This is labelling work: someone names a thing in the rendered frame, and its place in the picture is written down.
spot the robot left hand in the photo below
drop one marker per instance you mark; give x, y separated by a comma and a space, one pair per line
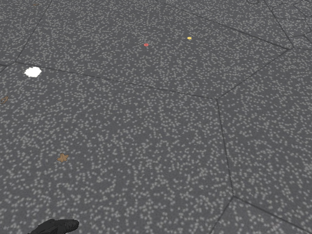
60, 226

